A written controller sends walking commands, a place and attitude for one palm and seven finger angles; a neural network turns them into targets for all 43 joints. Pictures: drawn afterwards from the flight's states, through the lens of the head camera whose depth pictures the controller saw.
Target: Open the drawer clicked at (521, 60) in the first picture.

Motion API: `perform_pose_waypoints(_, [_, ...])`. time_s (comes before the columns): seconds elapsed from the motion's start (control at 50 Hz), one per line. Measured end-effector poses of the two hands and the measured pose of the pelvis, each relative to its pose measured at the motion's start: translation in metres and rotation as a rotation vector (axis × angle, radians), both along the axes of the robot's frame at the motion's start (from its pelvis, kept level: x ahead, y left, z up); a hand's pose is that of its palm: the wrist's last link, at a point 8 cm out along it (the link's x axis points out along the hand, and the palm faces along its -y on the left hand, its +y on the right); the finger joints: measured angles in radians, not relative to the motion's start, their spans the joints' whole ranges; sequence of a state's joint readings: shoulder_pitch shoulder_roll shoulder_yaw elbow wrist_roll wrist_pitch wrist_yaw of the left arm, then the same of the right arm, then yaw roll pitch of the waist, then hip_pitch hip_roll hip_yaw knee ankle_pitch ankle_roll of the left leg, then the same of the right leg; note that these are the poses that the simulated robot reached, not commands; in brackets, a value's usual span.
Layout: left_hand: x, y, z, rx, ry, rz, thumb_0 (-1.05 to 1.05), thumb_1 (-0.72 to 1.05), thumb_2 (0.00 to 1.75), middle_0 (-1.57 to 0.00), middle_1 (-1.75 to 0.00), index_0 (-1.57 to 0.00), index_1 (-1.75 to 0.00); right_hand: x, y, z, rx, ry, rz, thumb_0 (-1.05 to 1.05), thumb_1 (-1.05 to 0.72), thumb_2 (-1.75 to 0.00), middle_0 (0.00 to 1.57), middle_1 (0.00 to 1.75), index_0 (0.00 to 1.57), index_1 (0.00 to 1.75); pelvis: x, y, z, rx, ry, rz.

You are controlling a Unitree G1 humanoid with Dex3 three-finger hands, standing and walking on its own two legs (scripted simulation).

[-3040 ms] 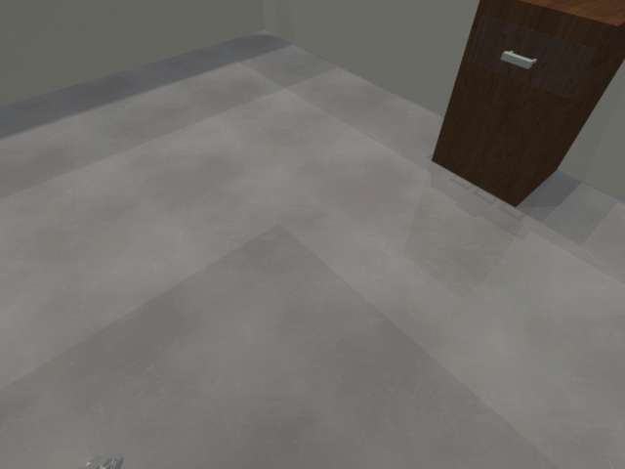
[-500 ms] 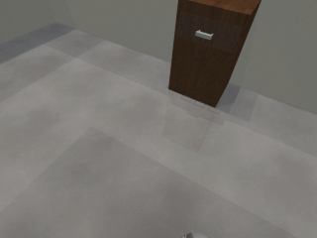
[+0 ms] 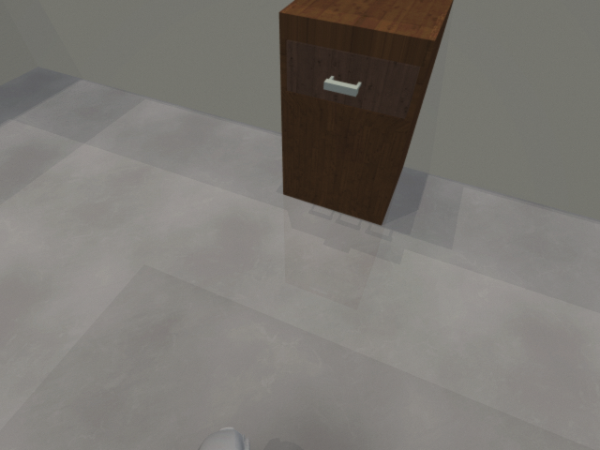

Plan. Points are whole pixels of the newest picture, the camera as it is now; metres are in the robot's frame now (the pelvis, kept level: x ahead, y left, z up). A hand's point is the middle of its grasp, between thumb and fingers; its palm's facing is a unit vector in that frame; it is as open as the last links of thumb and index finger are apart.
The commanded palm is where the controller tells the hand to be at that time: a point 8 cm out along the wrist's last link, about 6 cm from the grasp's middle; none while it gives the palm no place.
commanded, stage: walk to a spot facing it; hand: left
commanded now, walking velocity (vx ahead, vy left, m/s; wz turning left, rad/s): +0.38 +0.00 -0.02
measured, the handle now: (343, 84) +1.21 -0.11 -0.13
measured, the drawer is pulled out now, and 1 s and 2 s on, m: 0.00 0.00 0.00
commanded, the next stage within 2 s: turn to face it in 0.52 s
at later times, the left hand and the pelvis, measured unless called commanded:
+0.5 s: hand (178, 354) +0.30 +0.23 -0.17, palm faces -0.07 -0.98 -0.17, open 7.3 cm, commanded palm none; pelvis +0.23 +0.05 +0.00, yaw -8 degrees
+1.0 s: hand (248, 260) +0.50 +0.13 -0.16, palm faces -0.26 -0.94 -0.24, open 7.3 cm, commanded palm none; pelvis +0.37 -0.03 +0.00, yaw -18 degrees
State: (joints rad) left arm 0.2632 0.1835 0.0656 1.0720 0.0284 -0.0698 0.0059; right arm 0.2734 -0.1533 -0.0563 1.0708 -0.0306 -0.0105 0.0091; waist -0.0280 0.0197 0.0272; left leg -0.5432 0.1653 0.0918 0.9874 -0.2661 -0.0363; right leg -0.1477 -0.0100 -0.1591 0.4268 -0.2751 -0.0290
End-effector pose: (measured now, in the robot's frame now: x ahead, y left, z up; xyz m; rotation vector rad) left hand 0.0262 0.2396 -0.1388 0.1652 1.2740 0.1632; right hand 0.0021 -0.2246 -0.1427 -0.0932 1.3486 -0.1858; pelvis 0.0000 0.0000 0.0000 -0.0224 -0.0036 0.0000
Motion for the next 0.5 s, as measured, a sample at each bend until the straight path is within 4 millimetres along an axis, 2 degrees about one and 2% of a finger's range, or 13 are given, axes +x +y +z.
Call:
perform_pose_waypoints(0.08, [-0.002, 0.012, -0.011, -0.030, 0.094, 0.039, 0.00, 0.94, 0.90, -0.20, -0.30, -0.20, -0.30, 0.079, -0.004, 0.009, -0.048, -0.092, 0.054, 0.02, -0.95, -0.90, 0.20, 0.30, 0.19, 0.30, 0.039, 0.015, -0.004, -0.016, -0.002, 0.005])
perform_pose_waypoints(0.16, [0.007, 0.027, -0.032, -0.070, 0.179, 0.077, 0.00, 0.92, 0.90, -0.20, -0.30, -0.20, -0.30, 0.153, 0.008, 0.010, -0.101, -0.175, 0.105, 0.01, -0.94, -0.90, 0.20, 0.30, 0.19, 0.30, 0.085, 0.037, -0.018, -0.026, -0.012, 0.002])
perform_pose_waypoints(0.22, [0.031, 0.039, -0.038, -0.083, 0.225, 0.068, 0.01, 0.92, 0.90, -0.20, -0.30, -0.20, -0.30, 0.184, 0.020, 0.012, -0.123, -0.217, 0.101, 0.01, -0.93, -0.90, 0.20, 0.30, 0.19, 0.30, 0.111, 0.049, -0.021, -0.010, -0.022, -0.018])
perform_pose_waypoints(0.26, [0.059, 0.045, -0.033, -0.082, 0.210, 0.049, 0.01, 0.92, 0.90, -0.20, -0.30, -0.20, -0.30, 0.191, 0.030, 0.014, -0.116, -0.209, 0.078, 0.00, -0.92, -0.90, 0.20, 0.30, 0.19, 0.30, 0.127, 0.054, -0.015, -0.002, -0.026, -0.034])
perform_pose_waypoints(0.32, [0.112, 0.051, -0.022, -0.077, 0.147, 0.018, 0.01, 0.92, 0.90, -0.20, -0.30, -0.20, -0.30, 0.190, 0.047, 0.016, -0.083, -0.159, 0.040, 0.00, -0.92, -0.90, 0.20, 0.30, 0.19, 0.30, 0.152, 0.058, -0.005, 0.008, -0.025, -0.056])
perform_pose_waypoints(0.4, [0.186, 0.050, -0.008, -0.065, 0.059, -0.024, 0.01, 0.91, 0.90, -0.20, -0.30, -0.20, -0.30, 0.178, 0.060, 0.013, -0.047, -0.062, -0.033, 0.00, -0.94, -0.90, 0.20, 0.30, 0.20, 0.30, 0.185, 0.060, 0.003, 0.019, -0.019, -0.085])
perform_pose_waypoints(0.5, [0.274, 0.038, 0.001, -0.048, -0.007, -0.103, 0.01, 0.92, 0.90, -0.20, -0.30, -0.20, -0.30, 0.163, 0.073, 0.005, 0.016, 0.055, -0.134, 0.00, -0.93, -0.90, 0.20, 0.30, 0.20, 0.30, 0.227, 0.051, 0.004, 0.033, -0.019, -0.132])
